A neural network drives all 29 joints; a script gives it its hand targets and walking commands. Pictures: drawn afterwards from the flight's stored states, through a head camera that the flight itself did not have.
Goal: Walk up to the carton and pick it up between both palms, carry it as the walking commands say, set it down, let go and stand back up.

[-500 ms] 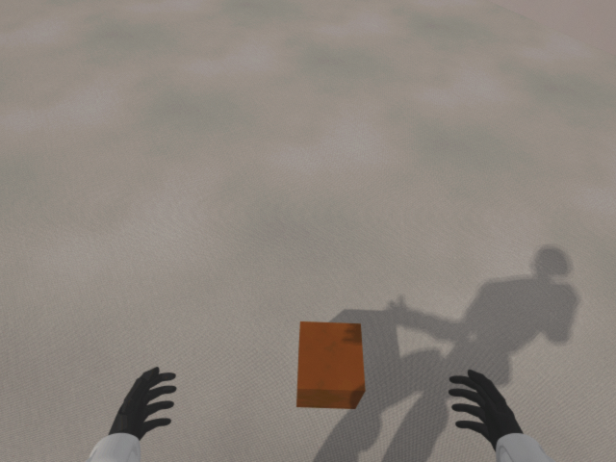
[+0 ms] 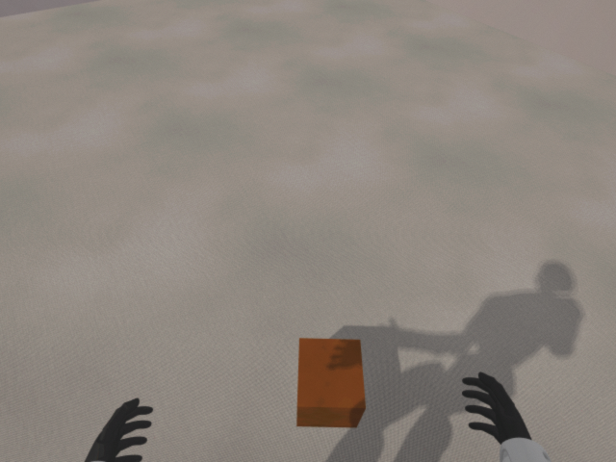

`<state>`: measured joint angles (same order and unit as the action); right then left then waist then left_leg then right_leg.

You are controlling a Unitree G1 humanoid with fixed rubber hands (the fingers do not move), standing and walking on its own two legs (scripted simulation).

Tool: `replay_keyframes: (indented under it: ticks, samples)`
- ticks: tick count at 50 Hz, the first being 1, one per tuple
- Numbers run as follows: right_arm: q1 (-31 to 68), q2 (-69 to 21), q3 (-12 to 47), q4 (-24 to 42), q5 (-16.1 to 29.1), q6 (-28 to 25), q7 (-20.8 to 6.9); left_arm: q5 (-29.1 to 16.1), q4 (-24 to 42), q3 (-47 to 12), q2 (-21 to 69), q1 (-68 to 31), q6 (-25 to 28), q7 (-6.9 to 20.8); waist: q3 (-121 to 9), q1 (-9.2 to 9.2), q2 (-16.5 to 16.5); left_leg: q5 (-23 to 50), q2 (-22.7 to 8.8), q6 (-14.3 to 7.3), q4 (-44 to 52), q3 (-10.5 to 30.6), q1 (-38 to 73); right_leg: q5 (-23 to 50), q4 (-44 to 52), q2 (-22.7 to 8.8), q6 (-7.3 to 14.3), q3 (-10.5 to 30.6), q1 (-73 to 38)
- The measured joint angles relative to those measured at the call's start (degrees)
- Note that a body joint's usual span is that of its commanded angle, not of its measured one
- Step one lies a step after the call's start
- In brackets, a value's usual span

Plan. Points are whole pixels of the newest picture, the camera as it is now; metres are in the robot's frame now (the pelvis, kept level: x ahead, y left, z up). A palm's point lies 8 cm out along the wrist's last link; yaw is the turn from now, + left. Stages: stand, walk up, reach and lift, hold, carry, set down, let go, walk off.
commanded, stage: stand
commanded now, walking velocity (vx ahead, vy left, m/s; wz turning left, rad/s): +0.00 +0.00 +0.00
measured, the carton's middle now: (328, 383) +0.45 -0.10 -0.67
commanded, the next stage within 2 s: none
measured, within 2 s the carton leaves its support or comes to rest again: neither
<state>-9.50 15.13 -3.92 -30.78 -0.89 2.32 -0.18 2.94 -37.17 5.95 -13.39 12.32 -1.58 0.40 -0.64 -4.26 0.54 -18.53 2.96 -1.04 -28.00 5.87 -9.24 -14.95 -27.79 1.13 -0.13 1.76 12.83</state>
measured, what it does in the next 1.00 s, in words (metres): stands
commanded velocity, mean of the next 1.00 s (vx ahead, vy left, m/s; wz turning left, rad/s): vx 0.00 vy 0.00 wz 0.00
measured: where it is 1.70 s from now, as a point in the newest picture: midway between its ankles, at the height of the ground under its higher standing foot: outside the picture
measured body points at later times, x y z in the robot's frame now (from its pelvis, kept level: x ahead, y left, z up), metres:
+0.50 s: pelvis +0.01 +0.00 +0.00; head +0.00 +0.00 +0.45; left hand +0.17 +0.26 -0.09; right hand +0.16 -0.28 -0.07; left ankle -0.04 +0.11 -0.74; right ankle +0.00 -0.12 -0.74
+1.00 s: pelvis -0.02 +0.00 +0.00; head -0.03 +0.00 +0.45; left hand +0.15 +0.26 -0.08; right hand +0.14 -0.29 -0.07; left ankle -0.04 +0.11 -0.74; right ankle +0.00 -0.12 -0.74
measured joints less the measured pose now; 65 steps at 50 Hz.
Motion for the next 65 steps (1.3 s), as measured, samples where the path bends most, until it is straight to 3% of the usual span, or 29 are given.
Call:
replay_keyframes:
  ticks: [11,65]
  samples:
    - [0.00,0.22,0.00,-2.33,0.00,-0.70,1.04,-0.46,-0.58,0.00,-0.08,0.00,0.38,-0.21,-0.76,0.00,-0.03,-0.89,0.00,-0.17,0.00,0.00,0.00,-0.93,0.00,0.00,0.00,0.00,0.00]
    - [-0.91,1.41,0.00,-5.99,-0.01,-2.81,1.06,-0.85,-2.07,-0.01,-1.86,0.00,2.10,-0.27,-1.17,0.00,-0.28,1.81,0.00,0.26,0.00,-0.01,-0.01,1.86,0.00,0.01,0.39,0.00,0.01]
